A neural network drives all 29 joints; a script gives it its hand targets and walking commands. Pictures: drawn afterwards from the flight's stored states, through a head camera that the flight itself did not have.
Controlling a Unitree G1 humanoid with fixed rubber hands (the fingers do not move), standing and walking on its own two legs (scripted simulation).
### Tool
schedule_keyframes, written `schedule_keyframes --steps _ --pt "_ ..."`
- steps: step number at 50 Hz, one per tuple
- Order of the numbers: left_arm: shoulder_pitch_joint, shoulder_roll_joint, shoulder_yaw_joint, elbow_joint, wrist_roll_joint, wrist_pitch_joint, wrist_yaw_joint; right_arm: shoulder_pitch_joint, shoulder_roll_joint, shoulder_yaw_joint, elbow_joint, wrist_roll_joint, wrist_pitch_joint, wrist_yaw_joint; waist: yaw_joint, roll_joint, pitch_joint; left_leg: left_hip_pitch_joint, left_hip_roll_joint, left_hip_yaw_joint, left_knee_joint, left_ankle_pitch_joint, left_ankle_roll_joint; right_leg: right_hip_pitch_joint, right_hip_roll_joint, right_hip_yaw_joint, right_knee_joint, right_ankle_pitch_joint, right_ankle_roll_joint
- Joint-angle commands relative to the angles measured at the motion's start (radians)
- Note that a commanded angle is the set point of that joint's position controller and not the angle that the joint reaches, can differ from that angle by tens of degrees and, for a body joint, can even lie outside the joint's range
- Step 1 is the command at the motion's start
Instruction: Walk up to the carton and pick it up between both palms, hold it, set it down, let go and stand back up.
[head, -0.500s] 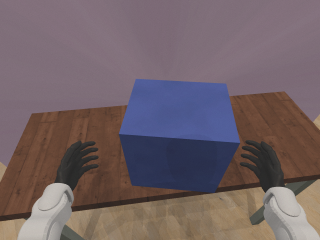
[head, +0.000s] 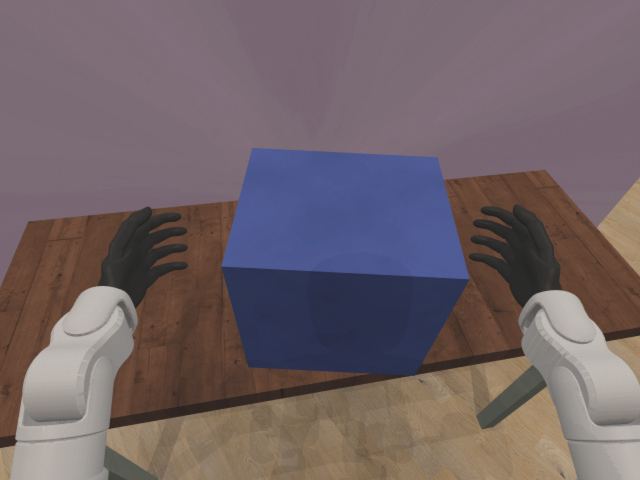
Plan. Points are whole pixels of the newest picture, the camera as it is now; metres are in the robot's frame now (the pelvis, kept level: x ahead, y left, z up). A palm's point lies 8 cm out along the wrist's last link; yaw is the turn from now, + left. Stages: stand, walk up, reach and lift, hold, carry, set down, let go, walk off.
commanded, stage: reach and lift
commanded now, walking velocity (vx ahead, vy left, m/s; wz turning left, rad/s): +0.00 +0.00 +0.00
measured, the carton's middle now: (337, 267) +0.38 -0.03 +0.05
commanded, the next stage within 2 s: none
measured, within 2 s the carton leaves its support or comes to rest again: neither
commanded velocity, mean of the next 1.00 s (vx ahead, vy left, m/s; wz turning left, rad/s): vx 0.00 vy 0.00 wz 0.00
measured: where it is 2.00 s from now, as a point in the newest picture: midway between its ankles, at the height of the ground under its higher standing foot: outside the picture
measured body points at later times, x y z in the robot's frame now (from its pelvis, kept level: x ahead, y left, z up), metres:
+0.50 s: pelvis -0.02 -0.01 +0.00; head -0.01 +0.02 +0.45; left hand +0.39 +0.21 +0.18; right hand +0.36 -0.24 +0.18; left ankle -0.03 +0.13 -0.75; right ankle +0.01 -0.14 -0.75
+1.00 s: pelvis -0.02 -0.01 +0.00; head -0.02 +0.03 +0.45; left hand +0.42 +0.22 +0.17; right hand +0.39 -0.23 +0.18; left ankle -0.03 +0.13 -0.75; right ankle +0.01 -0.14 -0.75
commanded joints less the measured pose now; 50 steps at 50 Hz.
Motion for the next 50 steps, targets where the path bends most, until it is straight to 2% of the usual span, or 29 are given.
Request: schedule_keyframes --steps 1,7,18,25,32,36,41,44,50 --pt "-0.460 0.178 0.085 -0.128 0.012 -0.001 0.001 -0.423 -0.219 -0.105 -0.104 0.011 -0.025 0.013 -0.019 0.071 -0.396 0.030 -0.042 0.032 -0.021 0.379 -0.037 0.193 0.034 -0.027 0.029 0.372 -0.033" --pt "-0.638 0.211 0.079 -0.035 0.006 0.013 0.015 -0.613 -0.241 -0.112 -0.021 0.018 -0.011 0.037 -0.016 0.049 -0.449 -0.017 -0.038 0.031 -0.029 0.298 -0.018 0.169 0.035 -0.032 0.038 0.316 -0.030" --pt "-0.899 0.280 0.077 0.188 -0.001 0.005 0.025 -0.883 -0.273 -0.081 0.183 0.044 -0.011 0.050 -0.018 0.017 -0.582 -0.044 -0.046 0.030 -0.011 0.284 0.012 0.174 0.033 -0.025 0.062 0.386 -0.005" --pt "-1.090 0.313 0.043 0.357 -0.010 -0.025 0.032 -1.052 -0.285 -0.072 0.360 0.050 -0.013 0.062 -0.029 0.046 -0.623 -0.071 -0.046 0.025 -0.011 0.230 0.017 0.152 0.029 -0.026 0.059 0.341 -0.005" --pt "-1.228 0.332 -0.002 0.476 -0.011 -0.056 0.034 -1.174 -0.299 -0.060 0.515 0.058 -0.032 0.066 -0.050 0.090 -0.681 -0.030 -0.048 0.013 0.021 0.294 0.002 0.140 0.033 -0.040 0.061 0.408 0.000" --pt "-1.261 0.328 -0.024 0.543 -0.003 -0.074 0.029 -1.210 -0.299 -0.045 0.591 0.060 -0.047 0.065 -0.061 0.108 -0.680 -0.004 -0.051 0.007 0.034 0.334 -0.007 0.139 0.038 -0.051 0.055 0.445 0.003" --pt "-1.221 0.297 -0.039 0.621 0.027 -0.103 0.016 -1.182 -0.278 -0.015 0.672 0.062 -0.075 0.062 -0.065 0.113 -0.633 0.037 -0.054 0.002 0.040 0.391 -0.016 0.150 0.049 -0.065 0.042 0.478 0.005" --pt "-1.174 0.274 -0.043 0.653 0.047 -0.133 0.009 -1.136 -0.255 -0.005 0.702 0.054 -0.098 0.061 -0.065 0.116 -0.597 0.053 -0.057 0.002 0.037 0.401 -0.020 0.152 0.054 -0.072 0.031 0.463 0.005" --pt "-1.145 0.230 -0.064 0.655 0.047 -0.226 0.018 -1.095 -0.212 -0.042 0.672 -0.002 -0.166 0.066 -0.063 0.131 -0.577 0.068 -0.057 0.004 0.034 0.354 -0.032 0.092 0.061 -0.091 0.017 0.348 -0.001"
